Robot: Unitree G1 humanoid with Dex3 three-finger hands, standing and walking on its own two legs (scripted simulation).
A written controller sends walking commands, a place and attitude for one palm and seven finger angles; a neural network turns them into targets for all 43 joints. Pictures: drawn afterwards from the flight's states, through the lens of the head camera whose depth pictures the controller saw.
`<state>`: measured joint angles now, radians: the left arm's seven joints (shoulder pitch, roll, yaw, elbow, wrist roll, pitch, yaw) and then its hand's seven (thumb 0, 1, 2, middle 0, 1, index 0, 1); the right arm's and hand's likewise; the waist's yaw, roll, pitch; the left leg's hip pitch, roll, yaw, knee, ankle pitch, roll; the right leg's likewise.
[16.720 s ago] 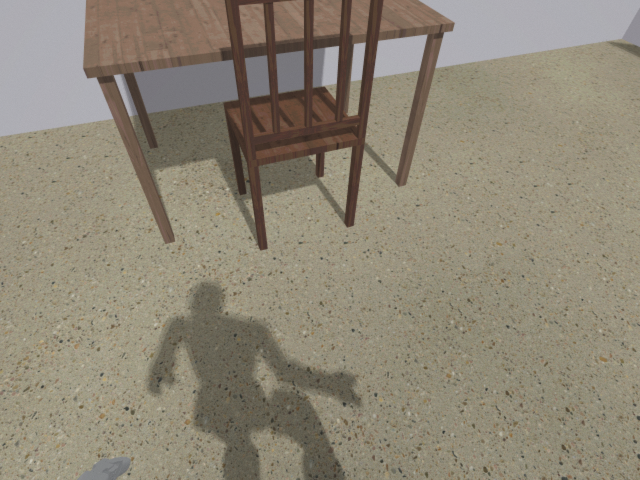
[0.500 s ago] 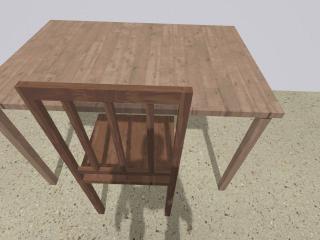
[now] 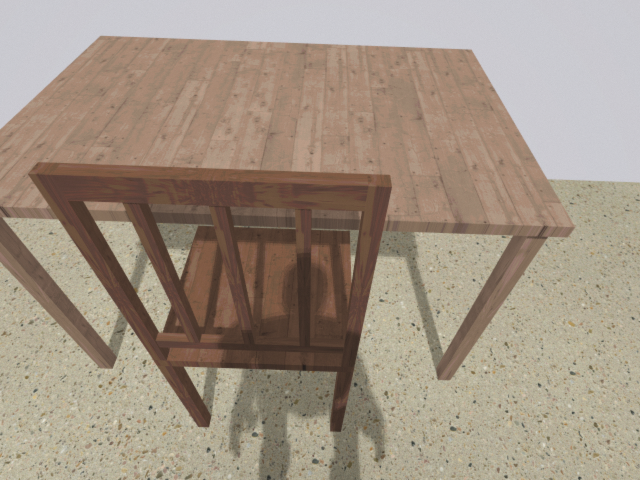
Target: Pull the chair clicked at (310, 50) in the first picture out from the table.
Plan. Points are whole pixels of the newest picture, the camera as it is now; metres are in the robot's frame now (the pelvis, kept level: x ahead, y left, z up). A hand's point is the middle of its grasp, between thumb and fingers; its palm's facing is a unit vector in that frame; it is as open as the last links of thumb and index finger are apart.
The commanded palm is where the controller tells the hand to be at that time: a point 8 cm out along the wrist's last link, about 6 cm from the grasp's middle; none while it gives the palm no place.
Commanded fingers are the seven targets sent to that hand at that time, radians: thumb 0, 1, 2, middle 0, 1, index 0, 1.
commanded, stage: look again from close up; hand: left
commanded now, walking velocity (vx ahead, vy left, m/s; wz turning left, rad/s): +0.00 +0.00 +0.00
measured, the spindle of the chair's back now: (237, 285) +0.41 +0.17 -0.05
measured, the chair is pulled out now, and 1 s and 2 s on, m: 0.00 0.00 0.00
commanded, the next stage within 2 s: raise the hand toward the chair's back in 0.46 s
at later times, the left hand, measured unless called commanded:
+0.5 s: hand out of the picture -0.03 +0.16 -0.18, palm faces +0.07 -0.98 -0.17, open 7.4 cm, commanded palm none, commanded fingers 0.00 0.90 0.90 -0.20 -0.30 -0.20 -0.30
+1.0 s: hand out of the picture +0.13 +0.13 -0.07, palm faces -0.02 -1.00 +0.05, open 9.3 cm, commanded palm +0.11 +0.22 -0.06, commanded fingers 0.00 0.36 0.67 -0.15 -0.22 -0.15 -0.22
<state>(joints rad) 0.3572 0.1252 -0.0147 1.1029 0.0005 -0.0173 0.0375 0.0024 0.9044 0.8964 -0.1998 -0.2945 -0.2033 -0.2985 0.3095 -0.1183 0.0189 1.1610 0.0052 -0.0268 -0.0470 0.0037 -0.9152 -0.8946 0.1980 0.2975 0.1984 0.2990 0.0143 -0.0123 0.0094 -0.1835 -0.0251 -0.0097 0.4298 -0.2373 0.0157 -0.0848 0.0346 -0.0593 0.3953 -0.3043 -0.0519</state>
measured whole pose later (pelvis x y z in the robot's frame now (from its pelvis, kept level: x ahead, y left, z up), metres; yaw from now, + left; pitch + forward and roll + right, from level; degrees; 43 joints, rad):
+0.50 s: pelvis +0.00 +0.00 +0.00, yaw +0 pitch -1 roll +0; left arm 0.36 0.12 -0.01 1.11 0.00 -0.01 0.04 0.00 0.90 0.90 -0.20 -0.29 -0.20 -0.30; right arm 0.31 -0.12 0.02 1.16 0.01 -0.03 -0.05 0.00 -0.91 -0.89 0.20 0.30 0.20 0.30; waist 0.02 -0.01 0.01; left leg -0.17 -0.03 -0.02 0.42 -0.23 0.02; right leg -0.07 0.03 -0.07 0.39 -0.31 -0.05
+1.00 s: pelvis -0.07 +0.00 -0.09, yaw -1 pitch +12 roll +1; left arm 0.43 0.11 0.02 0.13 -0.17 -0.48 -0.19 0.01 0.59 0.76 -0.17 -0.25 -0.18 -0.25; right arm 0.11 -0.28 -0.05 0.49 0.01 -0.22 0.02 0.01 -0.91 -0.90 0.20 0.30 0.20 0.30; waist 0.01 -0.05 -0.17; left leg -0.89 -0.01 0.02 1.12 -0.44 0.01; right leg -0.83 0.03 -0.06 1.16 -0.55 -0.07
